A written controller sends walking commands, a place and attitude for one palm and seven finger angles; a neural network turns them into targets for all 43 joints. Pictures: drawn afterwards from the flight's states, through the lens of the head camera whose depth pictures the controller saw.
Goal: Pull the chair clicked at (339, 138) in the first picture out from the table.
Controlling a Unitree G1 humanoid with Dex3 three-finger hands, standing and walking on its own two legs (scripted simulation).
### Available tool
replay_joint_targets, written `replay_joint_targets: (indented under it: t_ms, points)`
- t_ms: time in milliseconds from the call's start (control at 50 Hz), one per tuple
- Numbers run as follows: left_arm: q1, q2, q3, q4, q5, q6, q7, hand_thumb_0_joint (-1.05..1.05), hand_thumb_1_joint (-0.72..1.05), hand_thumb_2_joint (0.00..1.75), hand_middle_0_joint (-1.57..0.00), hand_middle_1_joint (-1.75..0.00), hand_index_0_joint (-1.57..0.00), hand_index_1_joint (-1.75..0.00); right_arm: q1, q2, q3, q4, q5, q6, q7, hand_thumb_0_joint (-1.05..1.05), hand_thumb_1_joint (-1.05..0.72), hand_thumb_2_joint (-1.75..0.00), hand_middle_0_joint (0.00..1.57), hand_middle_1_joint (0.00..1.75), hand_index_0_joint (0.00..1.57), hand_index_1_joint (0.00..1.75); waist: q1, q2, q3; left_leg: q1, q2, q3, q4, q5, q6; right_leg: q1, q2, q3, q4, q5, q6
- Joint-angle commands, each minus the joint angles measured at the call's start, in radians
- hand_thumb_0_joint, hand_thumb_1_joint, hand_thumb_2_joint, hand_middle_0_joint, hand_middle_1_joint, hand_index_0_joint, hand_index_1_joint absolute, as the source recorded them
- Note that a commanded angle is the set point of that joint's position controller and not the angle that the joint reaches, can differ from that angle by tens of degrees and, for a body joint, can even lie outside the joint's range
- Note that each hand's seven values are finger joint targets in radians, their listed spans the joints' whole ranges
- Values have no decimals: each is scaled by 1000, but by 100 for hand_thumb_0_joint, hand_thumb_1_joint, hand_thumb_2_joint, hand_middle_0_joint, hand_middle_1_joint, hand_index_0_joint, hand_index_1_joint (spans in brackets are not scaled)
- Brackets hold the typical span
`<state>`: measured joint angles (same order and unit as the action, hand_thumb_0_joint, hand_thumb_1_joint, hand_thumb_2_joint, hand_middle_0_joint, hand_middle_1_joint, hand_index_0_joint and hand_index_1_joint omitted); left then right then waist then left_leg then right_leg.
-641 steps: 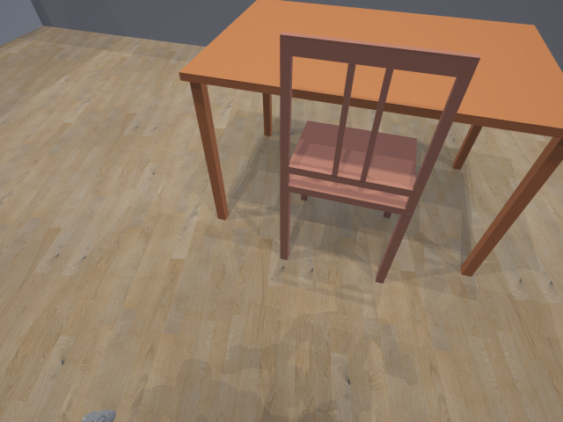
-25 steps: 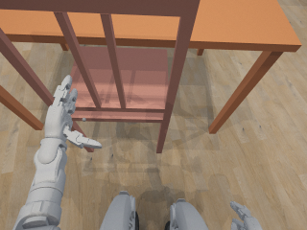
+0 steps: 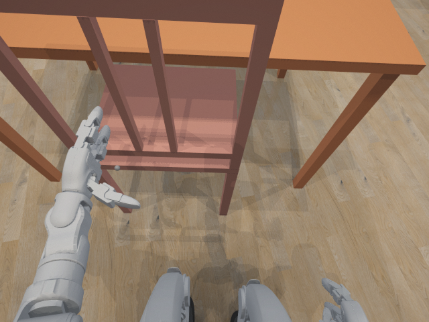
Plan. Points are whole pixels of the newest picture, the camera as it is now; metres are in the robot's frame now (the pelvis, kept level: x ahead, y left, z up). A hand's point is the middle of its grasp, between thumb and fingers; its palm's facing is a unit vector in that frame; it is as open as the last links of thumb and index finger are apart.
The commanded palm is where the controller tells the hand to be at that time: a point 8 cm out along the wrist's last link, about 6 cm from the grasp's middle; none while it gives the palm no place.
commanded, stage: aim the fingers beside a spindle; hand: left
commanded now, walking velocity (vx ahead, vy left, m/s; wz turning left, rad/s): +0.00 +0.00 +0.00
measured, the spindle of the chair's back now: (120, 100) +0.52 +0.20 +0.05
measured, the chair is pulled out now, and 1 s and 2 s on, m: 0.00 0.00 0.00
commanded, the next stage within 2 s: none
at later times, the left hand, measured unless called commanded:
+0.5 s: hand (123, 176) +0.36 +0.18 +0.03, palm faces -0.02 -1.00 -0.04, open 16.9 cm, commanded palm +0.35 +0.24 +0.02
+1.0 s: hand (121, 166) +0.38 +0.18 +0.03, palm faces +0.02 -1.00 -0.07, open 16.9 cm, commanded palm +0.36 +0.23 +0.02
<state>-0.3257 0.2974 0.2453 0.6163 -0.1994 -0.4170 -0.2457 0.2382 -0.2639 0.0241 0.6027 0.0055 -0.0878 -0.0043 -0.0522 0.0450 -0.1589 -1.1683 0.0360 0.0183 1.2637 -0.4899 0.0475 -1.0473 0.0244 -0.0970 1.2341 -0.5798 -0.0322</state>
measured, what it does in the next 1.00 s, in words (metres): stands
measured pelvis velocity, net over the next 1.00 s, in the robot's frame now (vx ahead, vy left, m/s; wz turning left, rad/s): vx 0.00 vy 0.00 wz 0.00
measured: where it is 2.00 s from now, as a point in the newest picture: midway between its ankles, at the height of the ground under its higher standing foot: outside the picture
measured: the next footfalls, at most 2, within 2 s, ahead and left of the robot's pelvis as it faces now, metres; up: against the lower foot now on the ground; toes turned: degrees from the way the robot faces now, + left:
none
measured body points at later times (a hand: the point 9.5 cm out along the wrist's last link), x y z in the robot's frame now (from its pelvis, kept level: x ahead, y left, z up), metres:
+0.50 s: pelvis +0.00 +0.00 +0.00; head +0.11 +0.01 +0.44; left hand +0.36 +0.23 +0.03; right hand +0.13 -0.25 -0.11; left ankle +0.05 +0.09 -0.62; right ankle +0.00 -0.11 -0.62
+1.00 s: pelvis +0.00 +0.00 +0.00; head +0.12 +0.01 +0.43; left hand +0.38 +0.24 +0.03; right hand +0.12 -0.25 -0.11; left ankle +0.05 +0.09 -0.62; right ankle +0.00 -0.11 -0.62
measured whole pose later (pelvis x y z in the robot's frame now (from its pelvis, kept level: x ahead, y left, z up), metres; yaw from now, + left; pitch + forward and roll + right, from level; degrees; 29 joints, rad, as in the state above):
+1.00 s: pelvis +0.00 +0.00 +0.00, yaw +0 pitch +22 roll -3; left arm -0.31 0.28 0.24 0.58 -0.17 -0.45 -0.18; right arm 0.24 -0.26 0.02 0.60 -0.01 -0.08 0.00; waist -0.06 0.05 -0.15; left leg -1.18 0.04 0.02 1.28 -0.49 0.04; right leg -1.06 0.03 -0.09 1.25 -0.58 -0.04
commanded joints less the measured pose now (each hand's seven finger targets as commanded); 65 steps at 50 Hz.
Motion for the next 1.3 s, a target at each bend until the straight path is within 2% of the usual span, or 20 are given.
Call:
replay_joint_targets:
  t_ms: [0,40,80,160,220,300,340,400,440,500,620,680,760,820,860,880,960,1060,1200,1280]
  points:
    - [-177,132,35,-242,-15,-64,1,0,-50,30,-6,-8,-6,-8,55,-156,-71,-119,4,-39,-6,0,-90,-90,20,30,20,30,-4,28,-400,404,-15,-87,-142,267,-22,103,-1,71,-172,277,-5]
    - [-186,154,45,-345,-12,-96,18,0,-50,30,-6,-8,-6,-8,62,-154,-76,-120,-2,-44,-4,0,-90,-90,20,30,20,30,4,57,-477,486,-11,-99,-142,344,-28,120,0,66,-161,325,-7]
    - [-198,187,67,-379,-6,-116,42,0,-50,30,-6,-8,-6,-8,66,-155,-74,-113,-7,-45,-5,0,-90,-90,20,30,20,30,-3,72,-475,513,-7,-110,-142,364,-33,98,4,62,-158,325,-6]
    - [-235,155,44,-275,12,-110,61,0,-50,30,-6,-8,-6,-8,62,-152,-67,-84,-6,-46,-12,0,-90,-90,20,30,20,30,-37,3,-374,421,-9,-106,-134,259,-23,64,7,62,-168,252,-2]
    - [-218,114,9,-213,19,-89,47,0,-50,30,-6,-8,-6,-8,55,-154,-65,-84,-4,-42,-10,0,-90,-90,20,30,20,30,-30,39,-351,427,-10,-110,-152,222,-30,38,2,56,-173,215,-6]
    - [-168,93,-13,-246,6,-71,22,0,-50,30,-6,-8,-6,-8,51,-155,-70,-108,-1,-40,-5,0,-90,-90,20,30,20,30,-9,60,-415,474,-11,-110,-159,271,-32,68,-1,55,-173,250,-10]
    - [-136,116,7,-294,-1,-75,27,0,-50,30,-6,-8,-6,-8,51,-156,-73,-119,0,-38,-2,0,-90,-90,20,30,20,30,6,57,-439,500,-8,-114,-163,316,-36,89,-1,53,-170,281,-11]
    - [-156,123,14,-324,1,-84,50,0,-50,30,-6,-8,-6,-8,51,-151,-72,-115,-4,-36,0,0,-90,-90,20,30,20,30,-5,34,-428,488,-7,-115,-157,315,-34,85,1,54,-167,285,-5]
    - [-175,144,40,-283,10,-91,71,0,-50,30,-6,-8,-6,-8,46,-150,-67,-109,-4,-32,-3,0,-90,-90,20,30,20,30,-13,-8,-372,418,-9,-106,-153,253,-28,83,3,60,-170,251,-3]
    - [-215,178,79,-235,23,-108,83,0,-50,30,-6,-8,-6,-8,43,-148,-62,-99,-8,-31,-8,0,-90,-90,20,30,20,30,-13,8,-337,362,-16,-94,-143,195,-25,75,4,70,-171,206,-4]
    - [-235,101,-22,-273,10,-108,26,0,-50,30,-6,-8,-6,-8,44,-150,-65,-104,-5,-41,-7,0,-90,-90,20,30,20,30,-23,80,-417,463,-13,-105,-144,242,-29,62,2,68,-175,232,-8]
    - [-229,75,-53,-249,0,-82,10,0,-50,30,-6,-8,-6,-8,51,-157,-69,-98,1,-44,-12,0,-90,-90,20,30,20,30,-38,42,-395,469,-6,-119,-150,229,-27,36,2,58,-183,213,-6]
    - [-278,160,39,-177,7,-71,40,0,-50,30,-6,-8,-6,-8,54,-163,-63,-82,0,-39,-21,0,-90,-90,20,30,20,30,-32,-20,-336,352,-14,-105,-133,164,-19,42,3,68,-178,171,-4]
    - [-271,186,77,-237,19,-99,70,0,-50,30,-6,-8,-6,-8,49,-151,-62,-99,-9,-39,-12,0,-90,-90,20,30,20,30,2,57,-417,408,-18,-100,-135,233,-28,71,0,70,-157,225,-9]
    - [-242,222,105,-266,24,-112,84,0,-50,30,-6,-8,-6,-8,53,-151,-62,-110,-13,-36,-8,0,-90,-90,20,30,20,30,11,58,-457,432,-17,-97,-131,290,-28,104,6,72,-147,278,-10]
    - [-248,203,83,-284,29,-118,83,0,-50,30,-6,-8,-6,-8,51,-147,-61,-112,-14,-36,-5,0,-90,-90,20,30,20,30,7,81,-474,455,-15,-98,-134,308,-32,98,3,71,-144,292,-8]
    - [-207,157,47,-245,17,-94,58,0,-50,30,-6,-8,-6,-8,59,-149,-63,-109,-8,-32,-2,0,-90,-90,20,30,20,30,-15,18,-442,408,-16,-88,-129,286,-21,127,7,77,-161,302,-3]
    - [-194,67,-39,-163,0,-54,15,0,-50,30,-6,-8,-6,-8,58,-155,-66,-101,6,-27,-7,0,-90,-90,20,30,20,30,-45,-28,-328,348,-16,-86,-133,203,-14,76,3,74,-188,237,1]
    - [-307,199,69,-317,22,-128,79,0,-50,30,-6,-8,-6,-8,68,-152,-68,-91,-11,-38,-11,0,-90,-90,20,30,20,30,-12,88,-464,468,-16,-103,-127,295,-30,83,4,74,-157,279,-8]
    - [-276,195,75,-274,37,-127,99,0,-50,30,-6,-8,-6,-8,64,-146,-62,-85,-14,-36,-7,0,-90,-90,20,30,20,30,-18,51,-459,446,-16,-94,-122,315,-26,107,7,74,-150,314,-3]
